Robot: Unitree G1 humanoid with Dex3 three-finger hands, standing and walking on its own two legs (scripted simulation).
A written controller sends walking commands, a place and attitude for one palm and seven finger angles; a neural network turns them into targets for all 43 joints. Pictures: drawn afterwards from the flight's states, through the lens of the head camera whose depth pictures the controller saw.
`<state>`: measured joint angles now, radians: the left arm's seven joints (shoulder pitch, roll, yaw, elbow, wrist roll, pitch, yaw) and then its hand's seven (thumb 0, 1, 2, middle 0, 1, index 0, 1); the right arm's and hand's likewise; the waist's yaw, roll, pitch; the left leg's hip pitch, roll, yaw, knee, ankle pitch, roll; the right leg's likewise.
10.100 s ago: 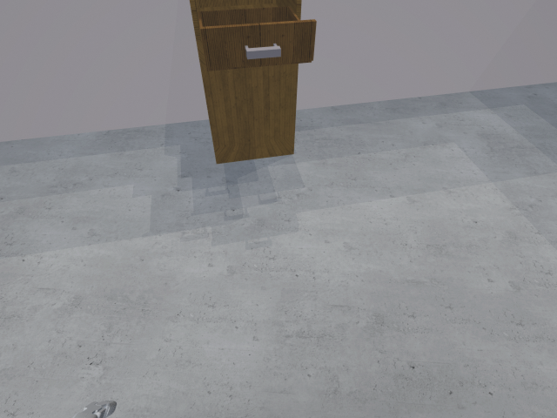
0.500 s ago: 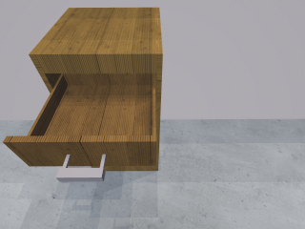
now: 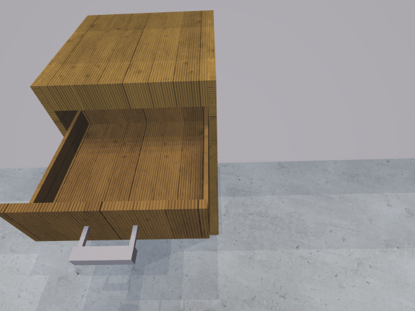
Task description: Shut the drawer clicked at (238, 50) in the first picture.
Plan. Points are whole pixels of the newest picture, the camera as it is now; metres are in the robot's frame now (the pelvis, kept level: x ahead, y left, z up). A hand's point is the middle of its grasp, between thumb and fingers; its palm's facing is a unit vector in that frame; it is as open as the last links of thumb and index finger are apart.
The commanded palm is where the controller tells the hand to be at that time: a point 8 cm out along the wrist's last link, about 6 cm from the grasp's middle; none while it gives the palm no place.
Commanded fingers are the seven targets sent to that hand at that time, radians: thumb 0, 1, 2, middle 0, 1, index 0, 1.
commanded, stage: come to a stop and stand still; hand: left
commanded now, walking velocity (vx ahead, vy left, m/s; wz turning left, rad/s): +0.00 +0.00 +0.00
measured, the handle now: (107, 243) +0.25 +0.23 -0.02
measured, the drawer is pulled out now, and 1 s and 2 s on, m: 0.30 0.30 0.30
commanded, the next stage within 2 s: look again from close up in 0.52 s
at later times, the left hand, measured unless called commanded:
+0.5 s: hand out of the picture +0.02 +0.14 -0.17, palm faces +0.03 -0.97 -0.23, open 7.3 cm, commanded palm none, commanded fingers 0.00 0.90 0.90 -0.20 -0.30 -0.20 -0.30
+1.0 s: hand out of the picture +0.00 +0.12 -0.17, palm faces +0.04 -0.98 -0.19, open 7.3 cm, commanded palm none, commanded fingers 0.00 0.90 0.90 -0.20 -0.30 -0.20 -0.30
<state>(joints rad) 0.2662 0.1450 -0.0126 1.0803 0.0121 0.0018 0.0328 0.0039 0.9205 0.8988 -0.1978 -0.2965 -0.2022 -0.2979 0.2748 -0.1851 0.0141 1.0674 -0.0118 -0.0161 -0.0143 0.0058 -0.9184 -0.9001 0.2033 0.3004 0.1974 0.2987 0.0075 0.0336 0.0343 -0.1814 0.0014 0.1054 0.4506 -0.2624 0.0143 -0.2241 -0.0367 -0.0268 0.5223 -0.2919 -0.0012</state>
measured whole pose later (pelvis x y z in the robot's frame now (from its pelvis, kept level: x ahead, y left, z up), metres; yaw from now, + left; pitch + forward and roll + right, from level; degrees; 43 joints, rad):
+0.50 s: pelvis +0.02 -0.04 +0.00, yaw +0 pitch -1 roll +1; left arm 0.27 0.15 -0.01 1.11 0.01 -0.01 0.04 0.00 0.92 0.90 -0.20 -0.30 -0.20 -0.30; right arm 0.28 -0.16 0.02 1.13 -0.01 -0.01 -0.02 0.00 -0.91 -0.90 0.20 0.30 0.20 0.30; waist 0.01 0.02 0.04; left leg -0.13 0.05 0.08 0.41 -0.26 -0.04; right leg -0.17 0.02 -0.06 0.47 -0.30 -0.05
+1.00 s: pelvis +0.01 -0.04 +0.00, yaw +0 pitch -1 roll +1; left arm 0.30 0.13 -0.01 1.11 0.01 -0.02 0.04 0.00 0.92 0.90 -0.20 -0.30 -0.20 -0.30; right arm 0.29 -0.13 0.02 1.14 -0.01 -0.01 -0.02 0.00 -0.91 -0.90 0.20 0.30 0.20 0.30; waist 0.01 0.01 0.04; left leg -0.13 0.07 0.07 0.40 -0.25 -0.05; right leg -0.15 0.04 -0.06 0.44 -0.27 -0.07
